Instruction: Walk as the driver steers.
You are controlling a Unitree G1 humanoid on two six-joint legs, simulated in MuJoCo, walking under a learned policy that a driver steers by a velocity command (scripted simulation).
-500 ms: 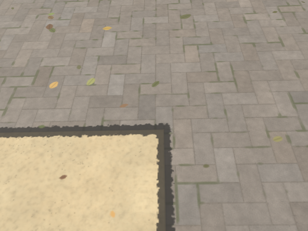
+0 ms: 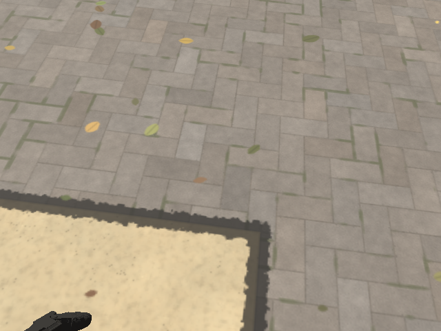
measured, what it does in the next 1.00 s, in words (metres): walks ahead: right foot, then left foot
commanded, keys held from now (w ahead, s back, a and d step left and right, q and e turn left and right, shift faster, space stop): w+q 0.30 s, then w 0.26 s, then w+e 0.44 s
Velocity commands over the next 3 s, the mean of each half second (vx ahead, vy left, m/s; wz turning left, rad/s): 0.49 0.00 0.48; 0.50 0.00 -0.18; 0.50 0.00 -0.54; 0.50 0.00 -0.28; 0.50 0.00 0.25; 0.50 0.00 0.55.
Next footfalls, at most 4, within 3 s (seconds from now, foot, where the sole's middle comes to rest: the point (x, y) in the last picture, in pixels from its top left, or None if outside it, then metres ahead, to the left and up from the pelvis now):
0.14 right None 0.29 -0.13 -0.78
0.64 left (139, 323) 0.49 0.20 -0.78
1.18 right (198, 223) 0.82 0.01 -0.78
1.66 left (153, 155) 1.13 0.18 -0.78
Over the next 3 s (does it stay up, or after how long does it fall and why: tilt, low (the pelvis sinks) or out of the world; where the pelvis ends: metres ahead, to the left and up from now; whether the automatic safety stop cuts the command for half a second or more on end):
stays up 1.63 -0.02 0.00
